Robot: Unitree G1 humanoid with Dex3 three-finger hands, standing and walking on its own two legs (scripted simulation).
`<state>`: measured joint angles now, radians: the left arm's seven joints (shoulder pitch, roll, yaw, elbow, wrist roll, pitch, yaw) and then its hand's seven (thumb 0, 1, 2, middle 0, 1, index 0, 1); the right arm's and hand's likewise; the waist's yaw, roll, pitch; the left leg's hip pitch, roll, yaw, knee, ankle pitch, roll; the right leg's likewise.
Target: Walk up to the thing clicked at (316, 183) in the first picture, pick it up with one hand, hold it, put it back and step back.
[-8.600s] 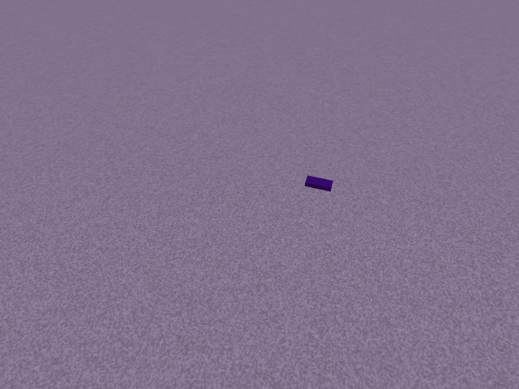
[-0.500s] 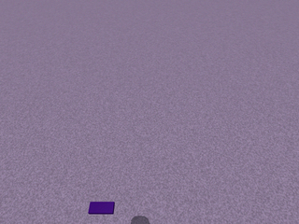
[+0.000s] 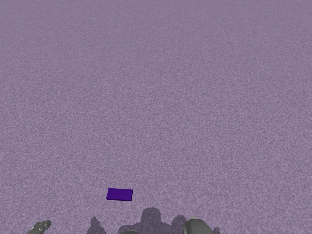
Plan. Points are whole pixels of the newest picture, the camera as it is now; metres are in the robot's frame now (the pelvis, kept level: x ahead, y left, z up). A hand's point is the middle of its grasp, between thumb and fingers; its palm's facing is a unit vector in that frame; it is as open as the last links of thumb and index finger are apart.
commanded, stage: walk up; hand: left
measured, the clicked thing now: (119, 194) +0.43 +0.25 -0.72
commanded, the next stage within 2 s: none
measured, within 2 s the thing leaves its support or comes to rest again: neither
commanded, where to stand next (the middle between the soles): +0.07 -0.02 m, yaw -2 degrees
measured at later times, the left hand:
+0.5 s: hand out of the picture +0.03 +0.22 -0.08, palm faces +0.01 -0.87 -0.50, open 7.4 cm
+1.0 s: hand out of the picture +0.08 +0.28 -0.12, palm faces +0.04 -0.87 -0.49, open 7.4 cm
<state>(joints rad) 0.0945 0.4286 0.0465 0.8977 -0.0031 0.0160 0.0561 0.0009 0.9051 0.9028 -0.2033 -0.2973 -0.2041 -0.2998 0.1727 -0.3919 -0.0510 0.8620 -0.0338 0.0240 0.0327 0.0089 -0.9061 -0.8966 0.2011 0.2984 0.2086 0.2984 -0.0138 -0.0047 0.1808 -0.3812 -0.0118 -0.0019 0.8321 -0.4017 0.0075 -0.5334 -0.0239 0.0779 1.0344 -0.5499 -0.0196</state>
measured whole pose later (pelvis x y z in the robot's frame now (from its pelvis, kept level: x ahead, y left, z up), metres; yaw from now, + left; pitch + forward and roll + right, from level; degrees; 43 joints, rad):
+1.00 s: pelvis +0.01 -0.01 +0.02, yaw +2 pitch -3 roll +0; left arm 0.19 0.41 0.03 0.86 -0.04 -0.01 0.09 0.00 0.90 0.90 -0.20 -0.30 -0.20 -0.30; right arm 0.03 -0.39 -0.07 0.74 -0.02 0.07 0.03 0.01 -0.91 -0.90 0.20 0.30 0.21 0.30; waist 0.01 0.04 0.24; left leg -0.36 -0.01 0.02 0.66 -0.25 0.05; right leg -0.45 0.01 0.02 1.15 -0.55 -0.01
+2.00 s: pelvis -0.06 +0.00 +0.00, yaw +2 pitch -4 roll +1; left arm 0.18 0.41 0.07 0.89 0.05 -0.01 0.04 0.00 0.90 0.90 -0.21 -0.30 -0.21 -0.30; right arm 0.27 -0.46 -0.10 0.85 -0.02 0.07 0.07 0.01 -0.91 -0.90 0.20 0.30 0.21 0.30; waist 0.02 0.07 0.10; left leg -0.37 0.00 -0.02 0.92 -0.55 0.01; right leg -0.49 -0.14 0.00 0.76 -0.23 0.01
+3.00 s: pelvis -0.04 +0.02 +0.02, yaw +1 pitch -4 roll +0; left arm 0.14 0.44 0.08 1.00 0.00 0.02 0.01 0.00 0.91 0.90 -0.20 -0.30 -0.20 -0.30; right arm 0.25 -0.33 -0.04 1.00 -0.03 -0.02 0.00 0.01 -0.90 -0.90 0.20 0.30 0.21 0.30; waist -0.02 -0.05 0.11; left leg -0.27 0.00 0.01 0.68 -0.35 0.01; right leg -0.49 0.03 0.13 0.97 -0.42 -0.01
